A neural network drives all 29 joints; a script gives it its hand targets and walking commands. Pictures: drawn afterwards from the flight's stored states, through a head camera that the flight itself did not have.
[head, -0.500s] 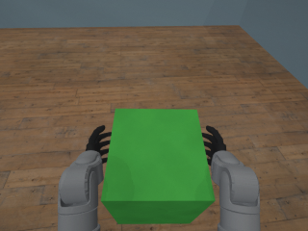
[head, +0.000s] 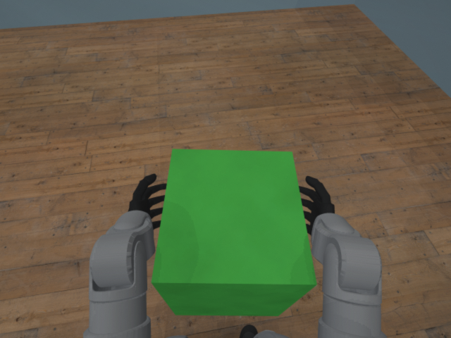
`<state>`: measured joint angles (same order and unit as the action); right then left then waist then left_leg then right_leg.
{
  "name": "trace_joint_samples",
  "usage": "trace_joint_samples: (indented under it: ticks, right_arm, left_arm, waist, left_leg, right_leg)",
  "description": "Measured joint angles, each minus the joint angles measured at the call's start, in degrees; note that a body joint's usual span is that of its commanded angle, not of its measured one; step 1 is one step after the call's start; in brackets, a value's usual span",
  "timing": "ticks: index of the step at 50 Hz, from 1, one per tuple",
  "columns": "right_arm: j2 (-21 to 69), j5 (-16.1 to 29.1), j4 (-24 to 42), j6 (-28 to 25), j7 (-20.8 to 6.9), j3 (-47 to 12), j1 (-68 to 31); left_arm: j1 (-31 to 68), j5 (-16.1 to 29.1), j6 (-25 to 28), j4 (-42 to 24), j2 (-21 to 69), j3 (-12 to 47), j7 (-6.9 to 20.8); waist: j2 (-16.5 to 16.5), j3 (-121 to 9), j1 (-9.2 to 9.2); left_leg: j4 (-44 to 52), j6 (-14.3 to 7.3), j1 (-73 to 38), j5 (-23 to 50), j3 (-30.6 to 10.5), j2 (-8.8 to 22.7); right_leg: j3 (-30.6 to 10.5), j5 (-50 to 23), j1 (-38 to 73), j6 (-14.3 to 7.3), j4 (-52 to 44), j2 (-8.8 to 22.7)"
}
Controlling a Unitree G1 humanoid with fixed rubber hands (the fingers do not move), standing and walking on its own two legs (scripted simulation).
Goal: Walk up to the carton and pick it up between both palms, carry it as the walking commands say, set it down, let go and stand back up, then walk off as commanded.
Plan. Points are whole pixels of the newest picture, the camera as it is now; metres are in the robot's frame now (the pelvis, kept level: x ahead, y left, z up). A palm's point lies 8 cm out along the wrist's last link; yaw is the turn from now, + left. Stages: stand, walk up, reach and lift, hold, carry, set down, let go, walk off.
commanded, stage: carry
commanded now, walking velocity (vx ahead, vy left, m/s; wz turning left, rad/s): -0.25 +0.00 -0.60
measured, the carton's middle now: (229, 239) +0.28 +0.01 +0.00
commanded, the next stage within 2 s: none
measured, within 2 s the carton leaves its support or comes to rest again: neither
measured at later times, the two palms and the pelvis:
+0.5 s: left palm (142, 201) +0.31 +0.15 +0.08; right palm (325, 251) +0.23 -0.12 +0.10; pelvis +0.00 +0.09 +0.01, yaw -18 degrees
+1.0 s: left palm (172, 317) +0.14 +0.08 +0.09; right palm out of the picture -0.03 -0.15 +0.09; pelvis -0.16 +0.13 +0.00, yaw -36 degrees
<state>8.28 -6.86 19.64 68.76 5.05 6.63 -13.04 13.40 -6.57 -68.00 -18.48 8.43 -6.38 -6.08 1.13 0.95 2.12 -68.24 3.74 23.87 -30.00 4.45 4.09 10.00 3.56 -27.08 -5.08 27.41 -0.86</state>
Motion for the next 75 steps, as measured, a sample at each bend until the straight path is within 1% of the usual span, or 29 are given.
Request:
trace_joint_samples:
  ticks: [2, 8, 15, 17, 20, 22, 24, 27, 31, 33, 35, 36, 38, 39, 42, 44, 48, 51, 53, 54, 56, 57, 60, 62, 65, 69, 72, 73, 75]
  right_arm:
    - [-0.1, 0.3, 0.9, -0.2, 0.4, -0.8, 0.5]
    - [-0.1, 1.2, 3.9, -1.7, 1.4, -1.7, 1.0]
    - [-0.3, 2.1, 3.4, -1.8, 1.5, -1.4, 1.9]
    - [-0.3, 2.0, 2.7, -1.7, 1.3, -1.4, 2.0]
    - [-0.4, 1.7, 0.9, -2.0, 1.0, -2.3, 2.5]
    - [-0.4, 1.5, 0.5, -1.7, 0.8, -2.5, 3.0]
    - [-0.4, 1.1, 0.7, -1.4, 0.5, -2.2, 3.0]
    - [-0.3, 0.8, 1.0, -1.3, 0.1, -1.7, 2.1]
    - [-0.1, 0.0, 0.4, -1.3, -0.3, -1.7, 1.1]
    - [-0.1, -0.5, 0.0, -1.2, -0.4, -1.7, 1.0]
    - [-0.2, -0.7, 0.0, -1.1, -0.5, -1.5, 1.1]
    - [-0.3, -0.7, -0.3, -1.3, -0.5, -1.1, 1.6]
    - [-0.5, -0.4, -0.5, -0.8, -0.5, -1.1, 3.1]
    - [-0.6, -0.2, -0.3, -0.6, -0.3, -1.3, 3.8]
    - [-0.7, 1.0, 1.4, -0.5, 0.7, -2.2, 4.7]
    - [-0.7, 1.5, 2.3, -0.9, 1.3, -2.4, 4.5]
    - [-0.5, 1.9, 2.2, -1.2, 1.6, -1.9, 3.1]
    - [-0.4, 1.9, 1.0, -1.2, 1.6, -1.6, 2.4]
    - [-0.4, 1.8, 0.3, -1.1, 1.4, -1.6, 2.1]
    - [-0.3, 1.7, -0.3, -1.4, 1.3, -1.7, 2.1]
    - [-0.4, 1.6, -1.4, -1.3, 1.2, -2.5, 2.7]
    - [-0.5, 1.7, -1.5, -1.0, 1.2, -3.0, 3.2]
    - [-0.5, 1.0, -1.0, -0.4, 0.7, -3.1, 3.8]
    - [-0.4, 0.5, -0.8, -0.3, 0.3, -2.4, 3.1]
    - [-0.3, 0.3, -0.5, -0.6, -0.2, -1.6, 2.1]
    - [-0.2, -0.6, -1.3, -0.8, -0.5, -1.6, 1.5]
    - [-0.2, -1.2, -2.2, -0.9, -0.6, -1.6, 1.5]
    - [-0.3, -1.2, -2.6, -1.1, -0.6, -1.2, 1.6]
    - [-0.5, -1.0, -2.7, -0.9, -0.7, -0.7, 3.2]
  left_arm:
    - [-0.7, 0.5, 0.1, -1.1, -0.1, -0.1, 0.0]
    - [-0.9, 1.3, 1.7, -3.8, -0.2, -0.2, 0.1]
    - [-1.5, 0.3, 1.1, -3.7, -0.3, 0.8, 0.3]
    - [-1.7, 0.0, 0.7, -3.5, -0.4, 0.9, 0.2]
    - [-3.1, 0.1, 0.5, -3.0, -0.6, 0.7, 0.2]
    - [-3.8, 0.3, 0.3, -2.8, -0.7, 0.9, 0.0]
    - [-3.7, 0.6, 0.3, -2.6, -0.7, 1.2, -0.4]
    - [-2.9, 0.9, 0.1, -3.1, -0.6, 1.1, -0.9]
    - [-1.8, 1.1, -0.1, -2.6, -0.5, 0.1, -1.0]
    - [-1.5, 1.1, 0.0, -1.9, -0.4, -0.1, -0.9]
    - [-1.2, 1.0, 0.2, -1.2, -0.3, 0.1, -0.7]
    - [-1.6, 0.9, 0.7, -0.2, -0.3, 0.6, -0.6]
    - [-2.8, 0.6, 0.8, 0.9, -0.5, 1.8, -0.5]
    - [-3.4, 0.6, 0.7, 0.9, -0.6, 2.1, -0.4]
    - [-4.2, 0.5, 0.6, -0.8, -0.7, 2.2, 0.0]
    - [-4.1, 0.4, 0.9, -1.8, -0.7, 1.9, 0.4]
    - [-3.3, -0.2, 1.3, -2.0, -0.6, 1.5, 0.8]
    - [-3.0, -0.5, 1.2, -1.4, -0.6, 1.3, 0.9]
    - [-3.1, -0.7, 0.8, -1.4, -0.6, 1.2, 0.8]
    - [-3.1, -0.7, 0.8, -1.2, -0.6, 0.9, 0.8]
    - [-4.7, -0.2, 0.4, -1.4, -0.8, 0.8, 0.5]
    - [-5.5, 0.1, 0.0, -1.7, -0.9, 0.9, 0.3]
    - [-5.4, 0.6, -0.8, -1.7, -0.9, 1.1, -0.1]
    - [-4.2, 0.7, -0.8, -1.4, -0.8, 1.1, -0.5]
    - [-2.7, 0.7, -0.9, -1.6, -0.6, 0.9, -0.9]
    - [-1.7, 0.9, -0.7, -0.4, -0.4, 0.1, -0.9]
    - [-1.1, 0.8, -0.5, 1.1, -0.3, -0.4, -0.6]
    - [-1.1, 0.6, 0.0, 2.1, -0.3, -0.1, -0.5]
    - [-2.2, 0.1, 0.5, 3.6, -0.4, 1.5, -0.2]
  waist:
    - [0.0, 1.2, -0.28]
    - [-0.4, 2.1, -1.33]
    - [-2.2, -0.8, -2.78]
    - [-3.0, -1.8, -3.14]
    - [-2.9, -2.0, -2.38]
    - [-2.0, -1.9, -1.43]
    - [-1.3, -1.9, -0.42]
    - [-0.6, -2.2, 0.62]
    - [0.4, -3.0, 0.74]
    - [0.9, -3.2, 0.40]
    - [0.7, -3.5, 0.03]
    - [1.2, -3.4, -0.24]
    - [0.5, -2.6, -1.49]
    - [0.2, -2.2, -2.26]
    - [-0.3, -1.2, -4.32]
    - [-0.3, -1.2, -5.00]
    - [-0.9, -1.8, -4.71]
    - [-1.9, -2.7, -3.61]
    - [-2.6, -3.5, -2.73]
    - [-3.5, -3.4, -2.44]
    - [-2.9, -3.6, -1.58]
    - [-2.1, -3.4, -1.20]
    - [-1.4, -2.9, 0.01]
    - [-1.1, -2.7, 0.77]
    - [-0.5, -3.0, 1.38]
    - [0.7, -4.1, 0.92]
    - [0.6, -4.7, 0.13]
    - [1.1, -4.5, -0.20]
    - [1.0, -3.6, -1.68]
  left_leg:
    - [-0.4, -0.2, 5.0, 2.3, -0.8, -0.4]
    - [11.4, -0.4, 10.2, 6.1, -2.9, 0.6]
    - [25.6, -0.6, 3.7, 9.2, -2.3, -0.2]
    - [34.0, -2.1, -0.7, 13.9, -0.6, -0.6]
    - [33.1, -3.8, -0.6, 14.0, 1.1, 0.7]
    - [33.8, -3.9, -1.3, 14.5, 1.9, 2.5]
    - [34.9, -3.8, -1.8, 15.5, 2.7, 3.9]
    - [35.8, -3.6, -1.6, 17.0, 4.4, 5.8]
    - [35.9, -3.2, -0.1, 18.8, 6.7, 8.2]
    - [35.4, -2.6, 0.9, 19.7, 7.8, 9.4]
    - [33.2, -1.7, 2.8, 20.0, 9.0, 10.4]
    - [30.8, -0.2, 4.3, 15.4, 8.1, 10.5]
    - [21.7, 1.8, 7.2, 5.3, 4.5, 7.9]
    - [16.7, 2.2, 8.4, 3.6, 3.0, 6.5]
    - [6.8, 2.2, 10.1, 4.6, 0.3, 3.2]
    - [5.9, 2.1, 9.3, 5.2, -0.5, 1.8]
    - [12.5, 0.7, 4.4, 3.3, -1.4, -1.1]
    - [22.3, -1.1, -1.4, 2.2, -1.6, -3.6]
    - [33.5, -2.5, -7.2, 3.7, -0.6, -4.6]
    - [37.3, -4.1, -8.3, 8.7, 0.0, -5.0]
    - [36.6, -5.6, -7.0, 12.6, 0.6, -3.2]
    - [36.5, -5.6, -6.8, 13.0, 0.7, -1.8]
    - [37.4, -5.0, -6.7, 14.6, 1.2, 1.0]
    - [37.7, -4.6, -6.1, 15.9, 1.9, 2.4]
    - [37.4, -4.3, -4.3, 17.4, 3.5, 4.5]
    - [36.2, -3.3, -1.2, 19.3, 5.8, 7.9]
    - [33.8, -1.9, 2.0, 20.5, 7.8, 10.1]
    - [31.7, -0.8, 3.5, 18.8, 7.8, 11.2]
    - [23.5, 1.5, 6.7, 6.7, 4.7, 9.6]
  right_leg:
    - [-1.5, 1.0, 0.7, -0.5, -1.1, -0.6]
    - [-6.5, 2.4, -0.2, 0.3, 0.5, -1.7]
    - [-12.2, 3.0, -2.1, 3.3, 3.1, -2.0]
    - [-13.7, 3.2, -3.1, 4.5, 4.6, -2.0]
    - [-11.2, 19.6, -7.5, 6.3, 20.8, -2.1]
    - [-8.9, 22.7, -8.7, 7.0, 32.0, -1.7]
    - [-7.5, 22.3, -7.4, 8.1, 36.2, -0.7]
    - [-6.7, 23.2, -2.7, 9.2, 32.1, 0.4]
    - [-5.3, 23.7, 4.8, 9.1, 19.5, 0.9]
    - [-4.4, 20.1, 9.0, 8.7, 10.5, 0.8]
    - [-4.9, 12.6, 12.4, 7.9, 1.4, 1.1]
    - [-5.5, 11.8, 10.9, 6.8, 2.3, 0.7]
    - [-7.2, 12.4, 8.5, 5.1, 4.5, 1.1]
    - [-8.1, 12.1, 7.9, 4.8, 4.6, 1.4]
    - [-10.4, 9.6, 5.9, 4.6, 3.9, 1.6]
    - [-11.6, 7.7, 4.3, 4.5, 3.5, 1.2]
    - [-13.6, 3.8, 1.5, 4.8, 2.1, 0.6]
    - [-15.2, 0.1, -0.1, 5.6, -0.3, 0.2]
    - [-16.3, -2.6, -1.1, 6.5, -2.2, -0.5]
    - [-16.8, -2.2, -1.8, 7.2, -1.7, -0.5]
    - [-14.4, 13.2, -6.2, 8.8, 10.5, -2.1]
    - [-12.7, 17.7, -8.3, 9.0, 19.1, -2.7]
    - [-9.9, 18.8, -10.6, 9.3, 38.6, -2.4]
    - [-9.1, 18.9, -8.6, 9.7, 41.8, -1.2]
    - [-8.2, 22.7, -2.8, 9.7, 35.6, 0.4]
    - [-6.4, 25.7, 6.3, 8.6, 20.3, 1.0]
    - [-5.8, 18.5, 13.6, 7.7, 3.7, 1.2]
    - [-6.2, 13.2, 13.1, 7.2, 1.7, 0.5]
    - [-7.6, 12.4, 9.9, 5.6, 4.8, 0.4]
